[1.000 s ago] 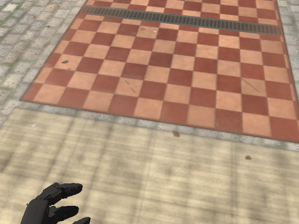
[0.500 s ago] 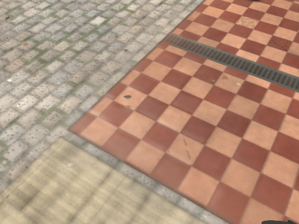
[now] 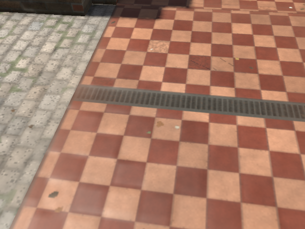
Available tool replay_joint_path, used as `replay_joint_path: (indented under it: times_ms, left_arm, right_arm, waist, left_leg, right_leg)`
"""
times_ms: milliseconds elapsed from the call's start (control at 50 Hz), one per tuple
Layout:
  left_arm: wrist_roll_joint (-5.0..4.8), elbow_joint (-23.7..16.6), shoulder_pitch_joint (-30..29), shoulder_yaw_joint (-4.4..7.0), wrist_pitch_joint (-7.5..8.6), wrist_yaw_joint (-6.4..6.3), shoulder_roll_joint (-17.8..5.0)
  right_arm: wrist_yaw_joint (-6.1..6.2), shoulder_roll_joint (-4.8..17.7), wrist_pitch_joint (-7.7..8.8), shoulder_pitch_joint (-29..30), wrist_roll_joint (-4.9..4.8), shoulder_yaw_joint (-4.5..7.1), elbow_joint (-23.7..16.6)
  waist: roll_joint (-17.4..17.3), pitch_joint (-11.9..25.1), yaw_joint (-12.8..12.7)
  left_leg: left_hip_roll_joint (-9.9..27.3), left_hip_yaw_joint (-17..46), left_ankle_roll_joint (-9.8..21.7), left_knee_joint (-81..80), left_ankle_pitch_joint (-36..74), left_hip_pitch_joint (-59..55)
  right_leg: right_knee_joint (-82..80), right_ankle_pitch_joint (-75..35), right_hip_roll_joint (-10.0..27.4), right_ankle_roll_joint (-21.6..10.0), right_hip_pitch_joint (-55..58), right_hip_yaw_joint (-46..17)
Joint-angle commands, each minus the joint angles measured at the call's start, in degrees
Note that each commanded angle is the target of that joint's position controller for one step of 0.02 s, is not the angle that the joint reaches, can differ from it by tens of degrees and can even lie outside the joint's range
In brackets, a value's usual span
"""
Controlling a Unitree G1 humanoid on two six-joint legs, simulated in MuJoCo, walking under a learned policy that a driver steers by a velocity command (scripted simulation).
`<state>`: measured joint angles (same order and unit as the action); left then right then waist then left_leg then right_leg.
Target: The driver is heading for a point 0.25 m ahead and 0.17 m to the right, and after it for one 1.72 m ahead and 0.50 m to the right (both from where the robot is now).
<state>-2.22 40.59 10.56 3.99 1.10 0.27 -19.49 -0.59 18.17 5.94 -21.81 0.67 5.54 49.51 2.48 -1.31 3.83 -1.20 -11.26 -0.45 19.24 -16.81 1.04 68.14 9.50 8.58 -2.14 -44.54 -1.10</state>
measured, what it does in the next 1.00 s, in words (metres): walks ahead, turning right: right foot, then left foot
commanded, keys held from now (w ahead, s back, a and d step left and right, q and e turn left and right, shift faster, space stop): w+e+shift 0.10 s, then e+shift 0.36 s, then shift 0.54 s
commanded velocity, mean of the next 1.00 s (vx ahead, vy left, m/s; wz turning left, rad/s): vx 0.33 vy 0.00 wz -0.62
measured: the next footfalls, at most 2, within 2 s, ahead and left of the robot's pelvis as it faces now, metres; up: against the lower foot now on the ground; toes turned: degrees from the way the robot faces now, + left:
right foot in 0.18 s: +0.39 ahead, -0.11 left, +0.00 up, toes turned -14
left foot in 0.62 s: +0.64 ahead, -0.03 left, +0.00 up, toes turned -40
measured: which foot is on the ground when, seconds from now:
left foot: down 0.00-0.20, up 0.22-0.60, down 0.62-1.00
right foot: up 0.00-0.16, down 0.18-0.62, up 0.64-0.94, down 0.96-1.00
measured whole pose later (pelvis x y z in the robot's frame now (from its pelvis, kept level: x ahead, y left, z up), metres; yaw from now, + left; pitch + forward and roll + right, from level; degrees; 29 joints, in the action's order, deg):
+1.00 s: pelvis +0.49 -0.05 +0.00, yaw -37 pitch +0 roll +0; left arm 0.7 41.6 11.3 1.8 -3.0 -0.9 -14.8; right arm 0.1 13.8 0.0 -10.7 0.6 0.9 42.2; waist -0.5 -3.1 1.1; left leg -2.1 2.3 0.6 28.8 -8.6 20.1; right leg 31.2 16.9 -0.6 0.5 -13.6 -4.2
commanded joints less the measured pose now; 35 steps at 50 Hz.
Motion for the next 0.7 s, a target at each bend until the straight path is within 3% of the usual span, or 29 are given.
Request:
replay_joint_path:
  times_ms: [20, 60, 80, 100, 140, 160, 180, 200, 220, 240, 260, 280, 300, 320, 340, 400, 480, 540, 580, 600, 620, 640, 660, 680, 700]
  left_arm:
    - [0.72, -2.93, 2.55, -1.33, -0.17, 1.41, 2.09]
    - [0.75, -4.13, -2.3, -1.25, 0.41, 2.64, 1.03]
    - [0.61, -4.78, -3.8, -1.08, 0.68, 3.23, 0.44]
    - [0.45, -5.37, -4.13, -0.63, 0.82, 3.62, -0.74]
    - [0.45, -4.92, 0.88, 1.02, 0.49, 3.81, -4.52]
    - [0.48, -3.21, 9.73, 2.35, 0.05, 3.7, -7.0]
    - [0.83, -0.25, 21.7, 4.7, -0.62, 2.86, -11.34]
    - [0.15, 0.92, 21.4, 4.78, -1.23, 1.43, -12.69]
    - [2.62, -3.81, 13.49, 4.45, -0.04, 1.56, -17.63]
    - [2.86, -7.19, 12.73, 4.31, 0.95, 2.53, -14.67]
    - [2.28, -7.76, 10.86, 4.06, 1.91, 2.72, -13.2]
    - [1.36, -7.6, 7.22, 3.65, 2.56, 2.73, -11.37]
    - [1.38, -8.43, 4.25, 3.2, 2.88, 2.39, -9.93]
    - [2.16, -9.24, 2.59, 3.07, 2.8, 1.8, -9.22]
    - [2.21, -9.41, 1.59, 2.94, 2.42, 1.31, -8.52]
    - [1.47, -8.72, 1.93, 3.12, 0.73, -1.09, -8.57]
    - [0.69, -9.02, 1.29, 3.05, -2.8, -3.21, -7.7]
    - [1.35, -8.24, 3.05, 2.2, -3.1, -3.32, -5.21]
    - [1.77, -8.26, 1.91, 1.49, -2.79, -3.17, -3.43]
    - [1.78, -8.31, 0.9, 1.07, -2.59, -3.04, -2.5]
    - [2.42, -8.24, 3.29, 0.18, -2.31, -2.71, 0.28]
    - [2.68, -7.62, 10.6, -0.38, -2.17, -2.59, 1.88]
    - [1.89, -7.25, 14.93, 0.37, -2.14, -2.24, -2.96]
    - [1.68, -5.73, 11.01, 1.51, -2.91, -2.36, -7.45]
    - [1.75, -5.71, 5.43, 2.0, -4.0, -2.64, -8.7]
  right_arm:
    - [0.63, 3.63, 2.05, 14.16, 0.16, -0.37, -7.04]
    - [0.9, 6.59, 1.93, 11.27, -0.3, 0.16, -6.48]
    - [0.91, 8.33, 1.6, 10.28, -0.45, 0.48, -6.29]
    - [0.92, 10.23, 1.15, 10.01, -0.54, 0.85, -6.32]
    - [1.27, 13.37, -0.96, 9.35, -1.65, 1.67, -7.09]
    - [1.35, 14.42, -1.92, 10.09, -2.06, 1.92, -7.71]
    - [1.16, 13.35, -1.94, 11.48, -2.34, 1.55, -8.23]
    - [0.45, 4.83, -1.01, 9.75, -1.74, -0.78, -8.1]
    - [-0.41, -0.87, 1.03, -0.84, -1.16, -2.9, -11.71]
    - [-0.48, 6.8, 2.6, 4.09, -1.28, -2.38, -12.85]
    - [-0.06, 8.01, 3.03, 11.08, -2.28, -1.92, -14.88]
    - [0.88, 6.73, 2.64, 13.54, -1.6, -2.07, -14.98]
    - [1.35, 6.9, 1.74, 12.79, -0.8, -1.94, -14.46]
    - [1.34, 7.7, 0.52, 12.02, -0.41, -1.59, -14.07]
    - [1.42, 7.79, -0.52, 12.28, -0.06, -1.36, -14.02]
    - [1.73, 3.35, -1.8, 16.14, 0.81, -2.55, -15.2]
    - [1.33, 2.9, -2.46, 19.51, -0.34, -2.83, -15.33]
    - [0.79, 4.04, -2.21, 21.11, -0.34, -2.36, -15.36]
    - [0.59, 5.15, -1.4, 19.51, -0.11, -1.57, -14.83]
    - [0.58, 5.03, -0.78, 17.68, 0.24, -1.35, -14.25]
    - [0.75, 6.53, -0.35, 16.9, 1.17, -1.16, -14.49]
    - [0.95, 8.25, -0.69, 17.91, 3.02, -1.32, -15.58]
    - [0.83, 8.56, -1.28, 14.42, 2.36, -0.87, -14.25]
    - [0.74, 6.13, -1.7, 15.28, 0.83, -1.24, -15.23]
    - [0.67, 4.66, -2.44, 15.0, 0.37, -1.77, -15.1]
  waist:
    - [-3.21, -6.78, -6.87]
    - [0.01, -7.6, -4.8]
    - [0.14, -7.64, -4.52]
    - [-1.23, -6.77, -5.06]
    - [-4.78, -2.8, -8.37]
    - [-6.66, 1.82, -12.79]
    - [-5.11, 7.61, -18.45]
    - [8.48, 4.4, -15.21]
    - [22.62, 14.67, -3.13]
    - [8.98, 24.0, -8.35]
    - [1.59, 15.98, -8.12]
    - [-6.88, 8.85, -4.92]
    - [-7.37, 6.62, -2.71]
    - [-6.49, 5.97, -1.46]
    - [-5.88, 5.15, -0.94]
    - [-5.0, 5.92, -1.42]
    - [0.55, 10.78, -3.58]
    - [4.1, 9.67, -5.88]
    - [5.62, 7.93, -4.81]
    - [5.52, 7.55, -3.53]
    - [0.21, 9.77, -4.62]
    - [-12.6, 9.62, -8.89]
    - [-18.91, 13.3, -9.54]
    - [-11.99, 12.52, -6.72]
    - [-7.21, 10.51, -4.77]
  left_leg:
    - [12.84, 0.96, 7.37, -14.06, 13.77, 14.08]
    - [12.74, -2.32, 6.25, -14.9, 16.64, 9.83]
    - [13.31, -3.23, 5.78, -14.23, 21.98, 6.18]
    - [13.87, -3.92, 5.26, -11.72, 34.37, 2.17]
    - [14.23, -4.67, 4.0, 2.43, 67.09, -5.26]
    - [15.0, -4.02, 3.75, 15.11, 75.62, -3.74]
    - [13.86, -2.44, 2.29, 31.94, 70.38, 4.51]
    - [3.97, -0.53, -1.39, 55.25, 8.05, 17.94]
    - [-6.2, 9.99, -3.48, 77.31, -22.18, 38.1]
    - [-3.87, 20.11, -1.1, 76.1, -17.85, 38.81]
    - [-2.05, 19.95, 0.4, 69.66, -13.55, 40.0]
    - [0.28, 19.32, 0.17, 63.88, -10.42, 39.5]
    - [1.85, 19.69, -0.7, 60.51, -8.87, 36.21]
    - [3.17, 20.02, -1.36, 57.64, -8.23, 32.05]
    - [3.7, 19.73, -2.22, 53.61, -8.11, 30.04]
    - [1.31, 16.91, -5.01, 38.96, -2.46, 27.7]
    - [-3.0, 16.1, -6.2, 22.22, 12.84, 22.78]
    - [-2.21, 17.37, -5.51, 15.61, 16.24, 21.12]
    - [-0.76, 18.31, -3.46, 10.38, 17.0, 19.95]
    - [0.28, 17.61, -1.83, 5.37, 22.35, 16.45]
    - [7.06, 23.05, 1.33, 4.34, 34.74, 9.32]
    - [18.64, 37.39, 9.86, 4.57, 57.07, 1.23]
    - [27.32, 53.81, 18.2, 2.46, 47.78, -1.6]
    - [23.4, 51.47, 17.61, 2.38, 34.32, -0.1]
    - [19.43, 43.62, 14.58, 2.66, 25.37, 2.35]
  right_leg:
    - [-8.79, -13.4, 2.22, -0.35, 5.93, -1.1]
    - [-17.65, -19.16, 0.33, -2.01, 8.74, 2.74]
    - [-20.89, -19.7, -0.82, -2.84, 9.65, 4.48]
    - [-22.97, -18.57, -2.73, -3.75, 11.48, 6.69]
    - [-24.6, -11.32, -9.42, -4.98, 17.52, 12.5]
    - [-24.24, -8.36, -11.89, -6.21, 27.69, 13.06]
    - [-27.7, -11.69, -13.1, -8.32, 45.56, 9.75]
    - [-31.89, -21.82, -8.45, -10.69, 53.04, -1.39]
    - [-36.87, -28.74, 4.66, -25.12, 66.42, -34.92]
    - [-46.61, -14.08, 7.96, -24.63, 66.68, -45.33]
    - [-50.17, -9.29, 6.74, -21.76, 58.46, -42.59]
    - [-50.42, -10.19, 4.31, -19.04, 48.91, -38.06]
    - [-49.52, -17.71, 3.18, -18.51, 41.32, -33.87]
    - [-49.78, -24.18, 1.43, -17.8, 35.48, -29.43]
    - [-49.86, -28.51, -0.25, -17.02, 31.69, -25.48]
    - [-46.92, -39.02, -5.8, -14.45, 26.12, -17.86]
    - [-42.95, -27.74, -9.47, -8.41, 26.71, -16.74]
    - [-40.51, -16.74, -7.99, -7.2, 28.92, -20.46]
    - [-36.18, -13.66, -6.75, -6.58, 31.51, -23.21]
    - [-32.66, -11.67, -7.77, -5.24, 31.76, -22.44]
    - [-24.12, -0.36, -11.53, -2.96, 29.68, -18.9]
    - [-10.52, 29.85, -19.27, 0.78, 19.57, -13.63]
    - [-2.18, 32.06, -17.33, 3.91, 13.29, -11.77]
    - [2.51, 27.94, -14.67, 5.6, 12.92, -12.65]
    - [4.85, 24.04, -14.02, 6.42, 12.22, -11.2]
